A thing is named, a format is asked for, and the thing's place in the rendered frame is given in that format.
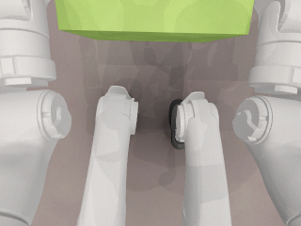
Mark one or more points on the right robot thigh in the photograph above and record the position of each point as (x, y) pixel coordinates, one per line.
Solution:
(206, 199)

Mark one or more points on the robot right upper arm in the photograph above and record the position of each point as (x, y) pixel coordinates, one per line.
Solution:
(271, 129)

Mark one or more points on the robot left forearm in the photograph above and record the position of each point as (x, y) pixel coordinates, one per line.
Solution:
(25, 57)

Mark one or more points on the robot left upper arm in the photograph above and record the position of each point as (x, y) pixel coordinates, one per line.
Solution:
(31, 123)

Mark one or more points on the right robot foot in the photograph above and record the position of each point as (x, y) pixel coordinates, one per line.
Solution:
(172, 116)

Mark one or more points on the robot right forearm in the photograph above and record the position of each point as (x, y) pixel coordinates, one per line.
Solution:
(277, 64)

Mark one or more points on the carton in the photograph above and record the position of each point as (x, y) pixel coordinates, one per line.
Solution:
(155, 20)

